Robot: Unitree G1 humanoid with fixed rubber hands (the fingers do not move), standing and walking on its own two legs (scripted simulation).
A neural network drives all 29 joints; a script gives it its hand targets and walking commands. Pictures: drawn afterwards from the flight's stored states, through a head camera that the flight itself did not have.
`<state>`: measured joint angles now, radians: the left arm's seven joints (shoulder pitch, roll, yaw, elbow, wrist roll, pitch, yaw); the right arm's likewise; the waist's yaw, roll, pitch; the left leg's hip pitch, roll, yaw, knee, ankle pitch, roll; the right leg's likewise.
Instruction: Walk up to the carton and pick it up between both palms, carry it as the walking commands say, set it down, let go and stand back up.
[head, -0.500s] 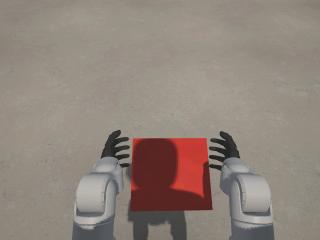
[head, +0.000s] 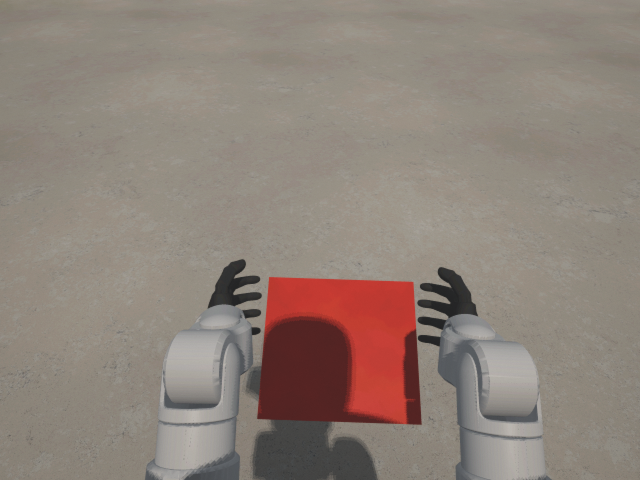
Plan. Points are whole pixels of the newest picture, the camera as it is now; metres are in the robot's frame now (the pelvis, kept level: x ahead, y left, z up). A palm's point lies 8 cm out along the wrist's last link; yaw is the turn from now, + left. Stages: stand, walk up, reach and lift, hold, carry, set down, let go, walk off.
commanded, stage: carry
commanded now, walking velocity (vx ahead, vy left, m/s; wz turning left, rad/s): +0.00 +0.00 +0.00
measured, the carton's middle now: (337, 352) +0.32 +0.01 +0.00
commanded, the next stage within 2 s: none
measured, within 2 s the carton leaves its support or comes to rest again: neither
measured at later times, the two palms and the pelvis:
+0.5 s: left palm (212, 314) +0.29 +0.16 +0.11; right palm (440, 331) +0.29 -0.10 +0.10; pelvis +0.01 +0.03 +0.00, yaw +0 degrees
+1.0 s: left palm (223, 314) +0.30 +0.15 +0.10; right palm (448, 323) +0.30 -0.11 +0.10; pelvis +0.01 +0.01 +0.00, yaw +1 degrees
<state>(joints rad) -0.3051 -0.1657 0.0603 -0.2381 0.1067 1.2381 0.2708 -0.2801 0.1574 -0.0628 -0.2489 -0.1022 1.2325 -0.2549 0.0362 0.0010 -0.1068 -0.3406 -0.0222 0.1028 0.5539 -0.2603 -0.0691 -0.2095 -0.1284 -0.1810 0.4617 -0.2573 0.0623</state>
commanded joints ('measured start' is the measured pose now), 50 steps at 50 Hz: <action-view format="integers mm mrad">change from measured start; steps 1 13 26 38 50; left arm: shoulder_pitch -310 -321 -318 -333 -327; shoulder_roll -1017 -1127 -1074 -1082 -1074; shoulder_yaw -477 -529 -473 -477 -479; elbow -44 -92 -39 -42 -52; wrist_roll -325 -347 -326 -331 -328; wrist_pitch -24 -56 -41 -41 -45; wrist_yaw -223 -234 -240 -240 -243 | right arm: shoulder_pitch -352 -347 -372 -370 -366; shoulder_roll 976 1077 1038 1056 1054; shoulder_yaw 436 481 479 466 466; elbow -76 -123 -79 -54 -56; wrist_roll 291 332 312 307 304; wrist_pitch -19 -63 -36 -39 -45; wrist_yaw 205 241 229 231 234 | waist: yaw -19 -37 -27 -28 -28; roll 28 105 -9 1 -1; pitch -190 -309 -234 -260 -264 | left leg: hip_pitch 211 306 156 169 159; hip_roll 177 257 158 162 166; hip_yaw -135 -262 -173 -167 -168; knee -159 -217 -158 -123 -112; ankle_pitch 318 407 281 368 350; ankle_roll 51 180 124 136 145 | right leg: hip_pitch -77 -161 -6 18 29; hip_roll -70 84 -15 -15 -19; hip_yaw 47 114 167 162 165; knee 94 190 -11 14 19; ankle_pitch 64 -176 67 130 144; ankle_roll -4 -40 -78 -86 -92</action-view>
